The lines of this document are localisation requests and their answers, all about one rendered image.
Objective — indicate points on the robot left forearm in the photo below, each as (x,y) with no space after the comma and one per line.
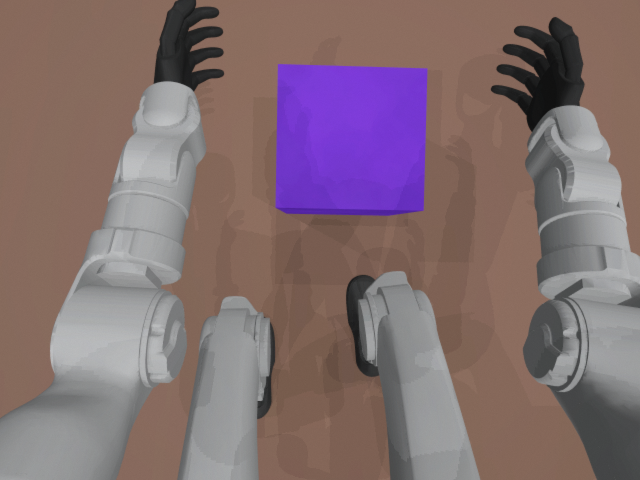
(140,240)

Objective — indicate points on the robot right hand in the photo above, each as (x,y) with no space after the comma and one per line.
(560,82)

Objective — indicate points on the robot right upper arm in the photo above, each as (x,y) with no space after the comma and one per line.
(588,354)

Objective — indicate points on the robot left upper arm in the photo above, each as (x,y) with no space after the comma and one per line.
(112,345)

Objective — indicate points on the robot left foot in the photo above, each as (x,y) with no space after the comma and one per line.
(264,405)

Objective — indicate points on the robot right forearm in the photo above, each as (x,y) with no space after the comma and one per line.
(581,220)

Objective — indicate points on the carton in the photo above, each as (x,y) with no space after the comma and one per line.
(350,140)

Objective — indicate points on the robot left thigh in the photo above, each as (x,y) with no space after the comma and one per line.
(221,434)

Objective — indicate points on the robot left hand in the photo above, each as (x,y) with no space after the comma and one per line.
(174,61)

